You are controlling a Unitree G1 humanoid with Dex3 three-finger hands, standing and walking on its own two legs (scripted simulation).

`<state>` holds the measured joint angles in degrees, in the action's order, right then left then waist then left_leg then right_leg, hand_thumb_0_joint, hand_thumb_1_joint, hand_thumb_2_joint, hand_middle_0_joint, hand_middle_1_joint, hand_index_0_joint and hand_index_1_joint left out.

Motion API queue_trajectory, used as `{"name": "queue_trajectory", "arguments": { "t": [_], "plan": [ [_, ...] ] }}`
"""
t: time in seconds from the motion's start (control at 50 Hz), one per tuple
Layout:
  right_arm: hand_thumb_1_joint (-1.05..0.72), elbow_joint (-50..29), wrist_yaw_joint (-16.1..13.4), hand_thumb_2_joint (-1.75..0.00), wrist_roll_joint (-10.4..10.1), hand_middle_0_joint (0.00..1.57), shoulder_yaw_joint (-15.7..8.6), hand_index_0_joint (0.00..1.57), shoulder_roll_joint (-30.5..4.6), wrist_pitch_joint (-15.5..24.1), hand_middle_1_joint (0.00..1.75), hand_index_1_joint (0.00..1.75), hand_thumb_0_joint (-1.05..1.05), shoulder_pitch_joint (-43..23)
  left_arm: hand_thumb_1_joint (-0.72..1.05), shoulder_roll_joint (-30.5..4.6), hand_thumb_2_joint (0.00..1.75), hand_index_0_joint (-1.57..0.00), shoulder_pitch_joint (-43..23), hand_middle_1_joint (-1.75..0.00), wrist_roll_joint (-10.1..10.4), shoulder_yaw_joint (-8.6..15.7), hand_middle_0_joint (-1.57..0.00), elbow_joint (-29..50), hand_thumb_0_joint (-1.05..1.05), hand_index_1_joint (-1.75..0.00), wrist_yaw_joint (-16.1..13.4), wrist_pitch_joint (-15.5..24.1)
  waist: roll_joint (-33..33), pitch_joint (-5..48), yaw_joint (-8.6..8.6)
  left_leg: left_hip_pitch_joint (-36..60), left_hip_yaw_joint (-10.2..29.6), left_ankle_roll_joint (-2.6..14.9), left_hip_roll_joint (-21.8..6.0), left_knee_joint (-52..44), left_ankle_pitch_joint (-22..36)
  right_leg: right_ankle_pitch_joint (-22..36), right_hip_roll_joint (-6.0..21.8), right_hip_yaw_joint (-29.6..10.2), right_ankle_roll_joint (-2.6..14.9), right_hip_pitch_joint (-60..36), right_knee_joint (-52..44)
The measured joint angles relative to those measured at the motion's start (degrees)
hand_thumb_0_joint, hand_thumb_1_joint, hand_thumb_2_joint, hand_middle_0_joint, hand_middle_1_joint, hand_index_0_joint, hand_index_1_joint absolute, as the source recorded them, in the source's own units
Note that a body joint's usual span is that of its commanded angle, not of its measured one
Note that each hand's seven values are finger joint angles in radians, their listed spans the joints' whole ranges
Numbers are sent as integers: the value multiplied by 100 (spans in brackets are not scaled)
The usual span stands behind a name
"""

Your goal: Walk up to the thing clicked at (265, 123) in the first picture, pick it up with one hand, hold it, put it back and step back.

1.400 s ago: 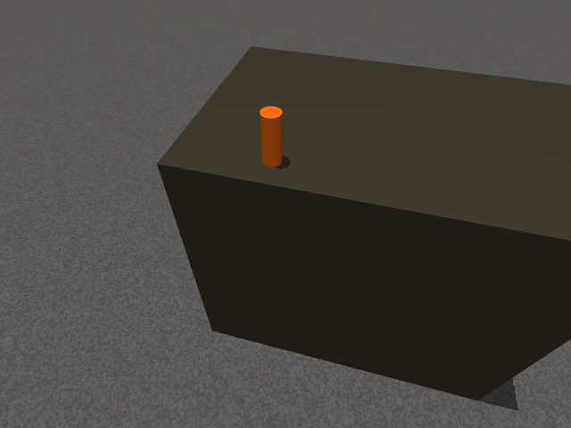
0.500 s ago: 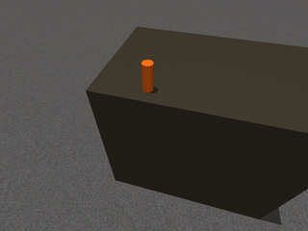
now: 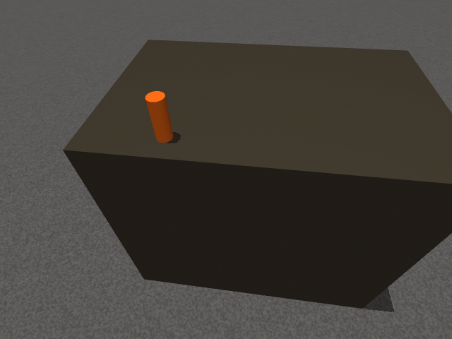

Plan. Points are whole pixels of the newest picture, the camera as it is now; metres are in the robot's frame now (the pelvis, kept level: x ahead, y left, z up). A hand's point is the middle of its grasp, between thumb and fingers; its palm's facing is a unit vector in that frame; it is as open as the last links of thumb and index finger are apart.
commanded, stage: walk up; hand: left
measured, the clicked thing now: (160, 118) +0.56 +0.15 +0.09
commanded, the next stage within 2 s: stand in 1.68 s
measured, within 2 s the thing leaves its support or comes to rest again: neither
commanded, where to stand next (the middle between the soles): +0.16 +0.00 m, yaw -8 degrees
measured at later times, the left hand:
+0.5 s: hand (104, 323) +0.21 +0.26 -0.16, palm faces -0.13 -0.91 -0.38, open 7.4 cm
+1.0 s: hand (123, 278) +0.29 +0.24 -0.14, palm faces -0.22 -0.89 -0.39, open 7.4 cm
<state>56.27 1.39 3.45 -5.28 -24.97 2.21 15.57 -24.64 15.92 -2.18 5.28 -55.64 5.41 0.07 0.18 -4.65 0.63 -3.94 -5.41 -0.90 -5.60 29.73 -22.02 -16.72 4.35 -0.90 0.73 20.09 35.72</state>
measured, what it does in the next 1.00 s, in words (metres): walks ahead: left foot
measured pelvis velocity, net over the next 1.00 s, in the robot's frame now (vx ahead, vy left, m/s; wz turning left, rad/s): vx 0.13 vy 0.00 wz -0.17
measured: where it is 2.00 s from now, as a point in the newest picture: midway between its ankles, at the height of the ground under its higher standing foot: outside the picture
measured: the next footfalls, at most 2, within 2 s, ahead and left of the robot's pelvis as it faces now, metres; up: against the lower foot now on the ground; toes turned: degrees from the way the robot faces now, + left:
left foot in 0.36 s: +0.21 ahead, +0.13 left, +0.00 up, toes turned -2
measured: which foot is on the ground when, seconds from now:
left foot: down 0.00-0.00, up 0.02-0.34, down 0.36-1.00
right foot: down 0.00-1.00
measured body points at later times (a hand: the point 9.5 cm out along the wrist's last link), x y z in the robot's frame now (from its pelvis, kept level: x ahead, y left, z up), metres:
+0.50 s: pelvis +0.11 +0.00 -0.01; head +0.15 +0.00 +0.44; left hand +0.21 +0.31 -0.13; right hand +0.18 -0.31 -0.12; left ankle +0.17 +0.13 -0.73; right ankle +0.09 -0.13 -0.72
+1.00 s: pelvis +0.13 +0.00 +0.00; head +0.16 -0.01 +0.45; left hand +0.30 +0.29 -0.11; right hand +0.19 -0.33 -0.12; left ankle +0.17 +0.13 -0.73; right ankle +0.10 -0.13 -0.73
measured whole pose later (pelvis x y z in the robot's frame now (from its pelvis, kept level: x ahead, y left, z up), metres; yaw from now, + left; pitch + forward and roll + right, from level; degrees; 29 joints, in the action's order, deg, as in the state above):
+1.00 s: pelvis +0.13 +0.00 +0.00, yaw -10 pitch -2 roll +1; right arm 59.4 1.3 0.2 -2.1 -22.1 -0.5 3.4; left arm -21.8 5.5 -0.3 -0.7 -57.4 -0.5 1.4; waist -0.1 -5.4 1.5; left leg -14.0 -7.3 -0.6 -3.8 32.2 -15.6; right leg -19.8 -0.8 -6.1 -0.7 12.0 34.2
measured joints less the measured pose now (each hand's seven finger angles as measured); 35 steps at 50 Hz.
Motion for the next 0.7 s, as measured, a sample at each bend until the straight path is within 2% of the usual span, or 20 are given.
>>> {"name": "queue_trajectory", "arguments": {
  "t": [0.02, 0.04, 0.06, 0.1, 0.14, 0.22, 0.3, 0.36, 0.38, 0.44, 0.46, 0.5, 0.52, 0.54, 0.7],
  "plan": [
    [-90, -35, -7, -90, 6, 21, -9, 20, -61, -49, 30, 30, 1, 30, 90, -19, 90, -20, 55, -30, -5, 30, -21, 43, 1, -30, -27, 69, -91, -32, 5, -158, 90, 151, -123, 527, -375, 381, -100, 61, -73, -24, 38],
    [-90, -47, -20, -90, -13, 21, -10, 20, -104, -117, 30, 30, 1, 33, 90, -7, 90, -20, 93, -30, -9, 56, -21, 97, 1, -30, -82, 124, -185, -66, -4, -428, 304, 223, -143, 1236, -726, 351, -204, 133, -102, 16, 251],
    [-90, -44, -20, -90, -34, 20, -5, 20, -120, -190, 30, 30, 1, 5, 90, 22, 90, -20, 133, -30, -6, 56, -21, 153, 1, -30, -131, 154, -223, -95, -49, -713, 481, 233, -35, 1918, -906, 222, -272, 148, -78, 26, 390],
    [-91, -69, 16, -90, -98, 20, 11, 20, -156, -248, 30, 30, 1, -69, 90, 140, 90, -20, 201, -30, 44, -17, -21, 218, 1, -30, -185, 165, -317, -148, -122, -1232, 596, 236, 160, 2828, -802, 114, -382, 156, 42, -114, 304],
    [-91, -163, 54, -90, -144, 20, 37, 20, -165, -217, 30, 30, 1, -102, 90, 254, 90, -20, 272, -30, 74, -108, -21, 261, 1, -30, -220, 175, -387, -159, -167, -1650, 502, 235, 218, 3071, -541, 163, -454, 149, 106, -312, 18],
    [-91, -428, 154, -90, -119, 20, 80, 20, -64, -205, 30, 30, 1, -53, 90, 323, 90, -20, 448, -30, 79, -230, -21, 391, 1, -30, -286, 239, -360, -94, -251, -2103, 415, 184, 188, 2510, -250, 212, -525, 69, 107, -575, -355],
    [-91, -580, 140, -90, -97, 20, 114, 20, 75, -249, 30, 30, 1, -43, 90, 281, 90, -20, 489, -30, 73, -315, -21, 531, 1, -30, -401, 258, -265, -74, -294, -2114, 495, 161, 156, 1603, 60, 21, -537, -30, -18, -630, -268],
    [-91, -636, 76, -90, -115, 20, 127, 20, 143, -186, 30, 30, 1, -71, 90, 222, 90, -20, 416, -30, 117, -389, -21, 596, 1, -30, -475, 204, -158, -51, -227, -1759, 493, 184, 245, 702, 796, -377, -470, -122, -124, -464, 255],
    [-91, -627, 38, -90, -99, 20, 120, 20, 196, -161, 30, 30, 1, -117, 90, 203, 90, -20, 324, -30, 153, -404, -21, 582, 1, -30, -510, 171, -70, -79, -191, -1749, 449, 110, 310, 715, 924, -501, -405, -173, -117, -388, 478],
    [-91, -622, 19, -90, -134, 20, 223, 20, 358, -161, 30, 30, 1, -303, 90, 183, 90, -20, 41, -30, 229, -447, -21, 522, 1, -30, -596, 96, 42, -136, -117, -1741, 341, 79, 305, 887, 697, -1298, -502, -309, 12, -220, 985],
    [-91, -626, 19, -90, -147, 20, 266, 20, 407, -165, 30, 30, 1, -361, 90, 167, 90, -20, -34, -30, 233, -456, -21, 503, 1, -30, -603, 100, 55, -136, -90, -1723, 321, 80, 281, 890, 653, -1382, -521, -267, 39, -210, 1010],
    [-91, -637, 17, -90, -182, 20, 334, 20, 464, -175, 30, 30, 1, -472, 90, 150, 90, -20, -167, -30, 242, -458, -21, 462, 1, -30, -606, 154, 47, -133, -62, -1710, 281, 48, 224, 932, 570, -1020, -515, -125, 75, -331, 585],
    [-90, -636, 16, -90, -208, 20, 360, 20, 465, -182, 30, 30, 1, -527, 90, 157, 90, -20, -231, -30, 232, -452, -21, 437, 1, -30, -609, 194, 9, -144, -57, -1719, 274, 28, 185, 1002, 510, -517, -532, -96, 41, -416, 320],
    [-90, -618, 8, -90, -240, 21, 374, 20, 452, -193, 30, 30, 1, -582, 90, 187, 90, -20, -306, -30, 208, -447, -21, 399, 1, -30, -617, 221, -81, -169, -38, -1715, 309, 10, 127, 1069, 453, -349, -584, -63, -14, -483, 227],
    [-90, -294, -21, -90, -343, 21, 387, 20, 424, -202, 30, 30, 1, -924, 90, 190, 90, -20, -688, -30, 204, -523, -21, 217, 1, -30, -606, 217, -110, -74, -1, -1406, 78, 39, 210, 785, 415, -557, -484, -271, -124, -595, 224]
  ]
}}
